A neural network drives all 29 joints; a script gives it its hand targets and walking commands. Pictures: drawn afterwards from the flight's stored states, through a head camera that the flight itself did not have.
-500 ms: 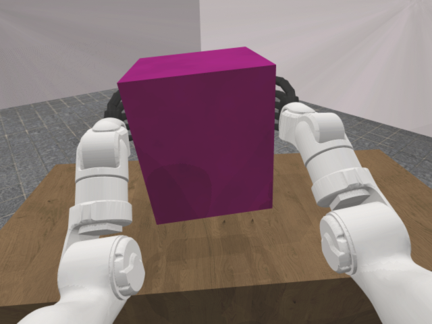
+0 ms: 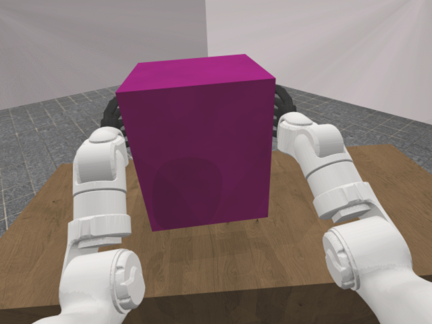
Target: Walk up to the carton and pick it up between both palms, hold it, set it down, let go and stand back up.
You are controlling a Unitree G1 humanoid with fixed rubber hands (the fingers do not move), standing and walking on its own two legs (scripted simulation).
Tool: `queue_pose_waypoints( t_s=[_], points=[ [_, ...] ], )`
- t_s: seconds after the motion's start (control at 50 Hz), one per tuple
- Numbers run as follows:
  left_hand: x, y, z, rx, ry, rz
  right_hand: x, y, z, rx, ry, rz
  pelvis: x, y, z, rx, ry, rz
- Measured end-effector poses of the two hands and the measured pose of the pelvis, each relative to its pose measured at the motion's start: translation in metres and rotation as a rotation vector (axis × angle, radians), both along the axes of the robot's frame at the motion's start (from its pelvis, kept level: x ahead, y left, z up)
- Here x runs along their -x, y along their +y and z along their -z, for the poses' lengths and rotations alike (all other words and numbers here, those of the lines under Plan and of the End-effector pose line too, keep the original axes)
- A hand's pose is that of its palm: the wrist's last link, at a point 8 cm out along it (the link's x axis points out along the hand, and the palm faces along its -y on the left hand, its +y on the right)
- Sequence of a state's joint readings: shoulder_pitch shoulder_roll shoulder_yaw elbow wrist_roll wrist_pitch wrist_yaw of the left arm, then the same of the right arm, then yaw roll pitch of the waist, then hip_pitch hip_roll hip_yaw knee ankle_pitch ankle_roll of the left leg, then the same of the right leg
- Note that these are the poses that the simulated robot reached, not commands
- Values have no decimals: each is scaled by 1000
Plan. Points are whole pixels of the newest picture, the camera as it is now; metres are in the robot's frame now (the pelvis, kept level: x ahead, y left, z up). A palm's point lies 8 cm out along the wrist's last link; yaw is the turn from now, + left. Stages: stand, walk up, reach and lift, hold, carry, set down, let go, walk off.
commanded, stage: hold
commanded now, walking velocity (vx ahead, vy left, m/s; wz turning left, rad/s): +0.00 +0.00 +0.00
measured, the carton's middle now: (201, 137) +0.39 +0.00 +0.25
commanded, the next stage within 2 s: set down in 1.20 s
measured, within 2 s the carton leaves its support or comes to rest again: neither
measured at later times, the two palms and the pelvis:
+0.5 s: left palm (107, 134) +0.36 +0.15 +0.29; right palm (286, 115) +0.34 -0.15 +0.30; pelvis -0.01 +0.00 +0.00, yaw +0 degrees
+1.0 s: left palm (113, 134) +0.37 +0.15 +0.28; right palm (287, 122) +0.36 -0.16 +0.28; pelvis +0.00 +0.00 +0.00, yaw +0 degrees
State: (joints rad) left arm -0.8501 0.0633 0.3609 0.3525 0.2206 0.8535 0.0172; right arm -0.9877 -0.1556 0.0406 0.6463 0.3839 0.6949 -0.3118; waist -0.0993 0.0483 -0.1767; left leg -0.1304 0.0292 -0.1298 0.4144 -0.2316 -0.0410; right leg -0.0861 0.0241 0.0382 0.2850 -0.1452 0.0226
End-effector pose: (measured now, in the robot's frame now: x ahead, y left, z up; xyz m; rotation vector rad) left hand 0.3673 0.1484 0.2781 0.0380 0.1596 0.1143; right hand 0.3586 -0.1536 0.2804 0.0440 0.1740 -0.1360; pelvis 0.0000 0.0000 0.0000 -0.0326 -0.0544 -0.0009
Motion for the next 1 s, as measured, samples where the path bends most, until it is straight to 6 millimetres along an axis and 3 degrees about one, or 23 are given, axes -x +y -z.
queue_pose_waypoints(
  t_s=[0.28,0.52,0.74,1.0],
  points=[
    [14,12,0,17,-16,-6,11,12,-7,-19,-14,0,5,2,1,0,-22,-5],
    [8,3,-10,-6,-4,24,13,4,-22,-4,-6,24,11,5,1,-3,-19,6],
    [-3,-3,-4,-26,25,26,3,-3,-12,2,22,22,9,4,0,-3,6,4],
    [1,-2,-4,-7,-6,2,2,-2,-4,-5,-7,-1,1,1,0,0,-4,-1]
  ],
)
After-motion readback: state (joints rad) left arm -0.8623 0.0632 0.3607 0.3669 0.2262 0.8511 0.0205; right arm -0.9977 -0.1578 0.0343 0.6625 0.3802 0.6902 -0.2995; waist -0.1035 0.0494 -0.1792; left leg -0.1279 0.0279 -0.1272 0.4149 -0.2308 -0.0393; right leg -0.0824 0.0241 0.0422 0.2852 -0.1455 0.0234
